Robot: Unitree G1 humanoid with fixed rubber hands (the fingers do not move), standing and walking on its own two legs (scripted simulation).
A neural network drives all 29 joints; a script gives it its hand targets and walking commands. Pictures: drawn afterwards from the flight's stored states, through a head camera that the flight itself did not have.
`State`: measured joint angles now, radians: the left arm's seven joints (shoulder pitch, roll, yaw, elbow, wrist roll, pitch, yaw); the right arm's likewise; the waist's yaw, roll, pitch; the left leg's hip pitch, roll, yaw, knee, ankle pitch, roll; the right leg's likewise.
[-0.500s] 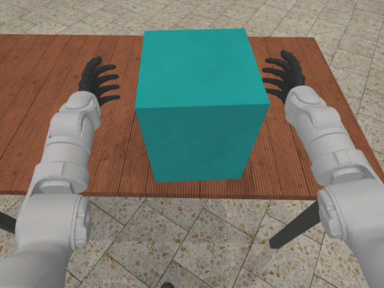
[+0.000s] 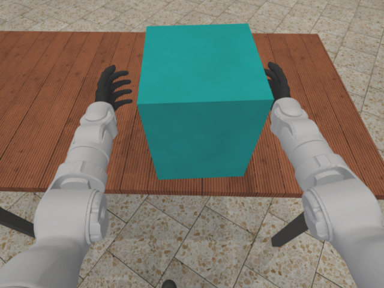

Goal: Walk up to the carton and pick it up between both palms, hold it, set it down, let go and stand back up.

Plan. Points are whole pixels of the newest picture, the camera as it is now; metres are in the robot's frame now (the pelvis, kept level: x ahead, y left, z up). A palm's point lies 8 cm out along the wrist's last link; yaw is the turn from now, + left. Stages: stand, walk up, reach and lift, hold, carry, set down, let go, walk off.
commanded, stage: reach and lift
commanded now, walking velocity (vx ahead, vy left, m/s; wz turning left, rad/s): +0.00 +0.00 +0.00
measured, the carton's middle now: (199, 108) +0.46 +0.02 +0.10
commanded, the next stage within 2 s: none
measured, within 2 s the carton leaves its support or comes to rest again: leaves its support in 1.88 s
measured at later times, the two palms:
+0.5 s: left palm (124, 99) +0.44 +0.17 +0.13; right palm (271, 100) +0.45 -0.12 +0.13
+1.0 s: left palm (125, 99) +0.45 +0.17 +0.13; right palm (270, 100) +0.45 -0.12 +0.13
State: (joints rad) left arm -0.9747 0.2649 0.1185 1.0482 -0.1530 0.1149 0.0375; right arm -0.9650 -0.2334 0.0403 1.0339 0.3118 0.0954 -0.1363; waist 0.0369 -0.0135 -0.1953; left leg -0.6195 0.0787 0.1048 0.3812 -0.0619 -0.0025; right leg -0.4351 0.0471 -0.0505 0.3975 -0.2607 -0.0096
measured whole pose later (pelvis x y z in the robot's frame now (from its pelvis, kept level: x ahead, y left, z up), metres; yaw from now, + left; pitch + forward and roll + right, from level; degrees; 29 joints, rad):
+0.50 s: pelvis -0.02 +0.02 +0.00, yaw -2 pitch +15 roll -2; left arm -1.05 0.09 0.21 1.00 0.01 0.18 0.16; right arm -1.04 -0.18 -0.13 1.10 0.17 0.11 -0.12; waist 0.05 -0.02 -0.15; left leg -0.59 0.08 0.14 0.37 -0.05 0.03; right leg -0.40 0.04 -0.02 0.36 -0.22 0.00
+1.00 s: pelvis -0.01 +0.02 +0.00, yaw -2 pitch +16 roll -2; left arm -1.06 0.08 0.24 1.07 0.03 0.11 0.16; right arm -1.05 -0.16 -0.18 1.15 0.11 0.07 -0.12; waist 0.05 -0.02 -0.16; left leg -0.59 0.08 0.14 0.35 -0.04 0.02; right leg -0.40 0.04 -0.02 0.34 -0.21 -0.01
